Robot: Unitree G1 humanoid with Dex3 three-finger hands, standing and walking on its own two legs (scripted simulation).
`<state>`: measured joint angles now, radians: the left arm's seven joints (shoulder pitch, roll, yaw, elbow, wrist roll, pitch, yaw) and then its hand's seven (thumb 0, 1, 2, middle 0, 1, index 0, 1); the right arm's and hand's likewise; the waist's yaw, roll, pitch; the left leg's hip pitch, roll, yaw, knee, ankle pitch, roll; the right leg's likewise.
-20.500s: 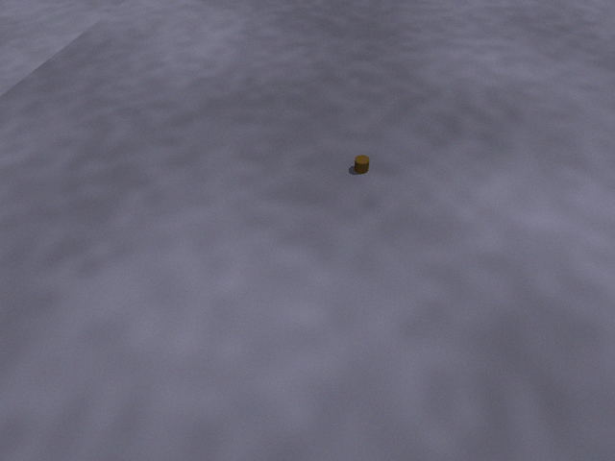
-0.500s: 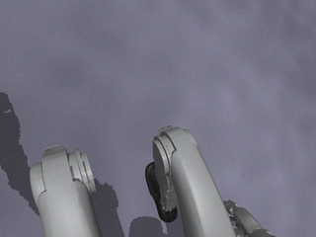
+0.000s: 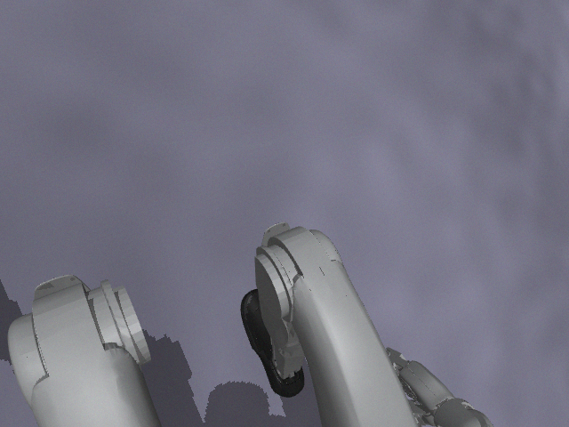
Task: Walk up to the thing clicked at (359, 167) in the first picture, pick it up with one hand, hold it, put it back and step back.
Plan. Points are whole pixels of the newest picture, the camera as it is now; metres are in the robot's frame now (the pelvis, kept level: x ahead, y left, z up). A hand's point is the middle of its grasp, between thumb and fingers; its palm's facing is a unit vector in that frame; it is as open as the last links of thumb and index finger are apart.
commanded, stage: rest palm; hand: left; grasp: from above
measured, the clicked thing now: out of the picture +0.43 +0.40 -0.27
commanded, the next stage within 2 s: close in 1.22 s
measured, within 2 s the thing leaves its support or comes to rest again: neither
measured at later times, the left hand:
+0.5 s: hand out of the picture +0.42 +0.38 -0.24, palm faces -0.43 -0.19 -0.88, open 14.3 cm
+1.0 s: hand out of the picture +0.42 +0.39 -0.25, palm faces -0.44 -0.18 -0.88, open 14.1 cm
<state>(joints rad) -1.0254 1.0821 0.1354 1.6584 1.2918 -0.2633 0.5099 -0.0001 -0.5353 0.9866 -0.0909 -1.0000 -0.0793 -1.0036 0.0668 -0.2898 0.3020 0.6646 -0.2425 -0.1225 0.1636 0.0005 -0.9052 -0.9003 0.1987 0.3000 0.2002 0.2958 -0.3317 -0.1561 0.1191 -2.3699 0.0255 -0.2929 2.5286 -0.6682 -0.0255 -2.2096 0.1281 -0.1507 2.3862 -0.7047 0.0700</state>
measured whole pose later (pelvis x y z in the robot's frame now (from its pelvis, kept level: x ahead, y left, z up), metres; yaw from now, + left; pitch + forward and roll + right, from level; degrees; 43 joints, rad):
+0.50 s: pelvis +0.00 +0.00 +0.00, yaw -1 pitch +26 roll -15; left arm -1.01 1.11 0.13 1.67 1.28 -0.30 0.54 0.00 -0.55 1.00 -0.09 -0.99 -0.07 -1.00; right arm 0.02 -0.31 0.33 0.65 -0.26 -0.15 0.19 0.00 -0.91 -0.90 0.20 0.30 0.20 0.30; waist -0.32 -0.18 0.15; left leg -2.35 0.03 -0.32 2.54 -0.69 -0.03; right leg -2.18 0.13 -0.17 2.38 -0.71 0.08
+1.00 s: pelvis +0.00 +0.01 +0.00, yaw -2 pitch +25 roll -16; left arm -1.01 1.14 0.13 1.69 1.27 -0.28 0.54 0.00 -0.50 0.96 -0.09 -1.02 -0.08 -1.01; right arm 0.02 -0.32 0.35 0.64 -0.27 -0.17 0.20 0.00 -0.91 -0.90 0.20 0.30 0.20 0.30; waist -0.33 -0.19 0.17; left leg -2.35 0.03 -0.32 2.56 -0.69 -0.02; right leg -2.18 0.13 -0.18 2.38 -0.71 0.07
